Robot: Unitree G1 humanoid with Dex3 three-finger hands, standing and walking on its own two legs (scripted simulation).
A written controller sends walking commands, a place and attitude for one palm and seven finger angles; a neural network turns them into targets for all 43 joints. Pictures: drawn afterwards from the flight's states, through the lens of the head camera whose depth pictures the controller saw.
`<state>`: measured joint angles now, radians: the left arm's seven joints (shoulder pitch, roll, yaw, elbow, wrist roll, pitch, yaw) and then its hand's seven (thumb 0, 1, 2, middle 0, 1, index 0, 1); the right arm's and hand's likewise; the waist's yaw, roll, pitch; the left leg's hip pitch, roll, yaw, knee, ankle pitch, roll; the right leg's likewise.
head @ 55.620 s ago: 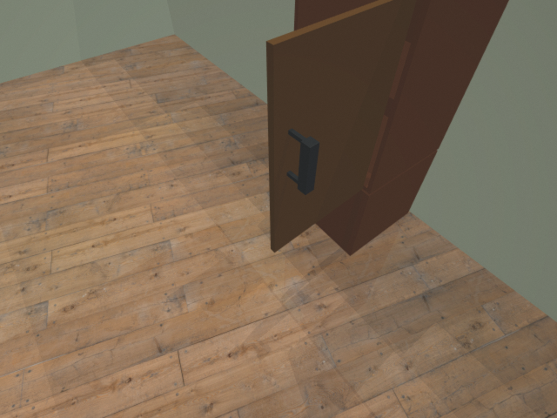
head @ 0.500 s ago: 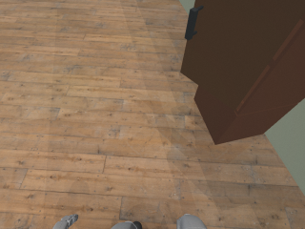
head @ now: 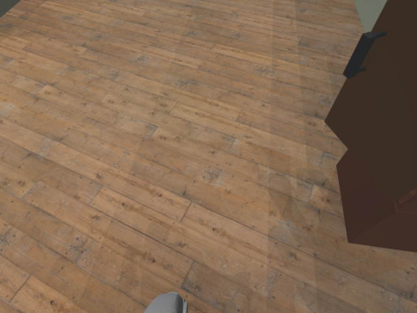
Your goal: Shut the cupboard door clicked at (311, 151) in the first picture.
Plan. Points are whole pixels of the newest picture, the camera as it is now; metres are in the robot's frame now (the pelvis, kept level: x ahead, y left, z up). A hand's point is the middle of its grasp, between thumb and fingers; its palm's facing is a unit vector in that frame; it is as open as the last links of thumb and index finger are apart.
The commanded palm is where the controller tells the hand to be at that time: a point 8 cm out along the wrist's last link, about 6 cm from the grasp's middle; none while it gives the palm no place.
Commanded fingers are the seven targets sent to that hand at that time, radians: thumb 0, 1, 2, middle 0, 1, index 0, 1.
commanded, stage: walk to a spot facing it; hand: left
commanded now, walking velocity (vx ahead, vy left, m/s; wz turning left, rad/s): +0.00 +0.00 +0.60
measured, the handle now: (365, 54) +0.80 -0.42 +0.00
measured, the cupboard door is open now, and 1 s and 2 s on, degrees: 30 30 30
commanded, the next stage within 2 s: turn to face it in 1.14 s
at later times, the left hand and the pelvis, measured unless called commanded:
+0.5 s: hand (98, 304) +0.14 +0.25 -0.14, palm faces +0.21 -0.95 -0.22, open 7.4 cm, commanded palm none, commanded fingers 0.00 0.90 0.90 -0.20 -0.30 -0.20 -0.30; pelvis +0.07 +0.02 +0.01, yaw +14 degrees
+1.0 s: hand out of the picture +0.08 +0.19 -0.17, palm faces +0.61 -0.76 -0.20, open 7.3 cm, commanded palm none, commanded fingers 0.00 0.90 0.90 -0.20 -0.30 -0.20 -0.30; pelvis +0.23 +0.07 -0.01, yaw +36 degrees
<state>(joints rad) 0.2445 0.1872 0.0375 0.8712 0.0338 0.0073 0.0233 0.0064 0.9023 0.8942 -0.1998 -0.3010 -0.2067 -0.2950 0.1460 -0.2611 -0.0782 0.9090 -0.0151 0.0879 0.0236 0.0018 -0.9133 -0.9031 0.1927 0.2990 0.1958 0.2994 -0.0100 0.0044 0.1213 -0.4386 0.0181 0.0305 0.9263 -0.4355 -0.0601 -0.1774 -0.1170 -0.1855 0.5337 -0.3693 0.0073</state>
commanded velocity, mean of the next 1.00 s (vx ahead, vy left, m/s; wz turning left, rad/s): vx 0.27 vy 0.00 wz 0.60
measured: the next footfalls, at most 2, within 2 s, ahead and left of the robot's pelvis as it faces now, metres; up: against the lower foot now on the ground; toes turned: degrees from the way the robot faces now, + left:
left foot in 0.12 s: +0.03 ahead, +0.13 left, +0.00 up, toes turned +9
right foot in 0.58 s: +0.22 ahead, -0.09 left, +0.00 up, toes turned +14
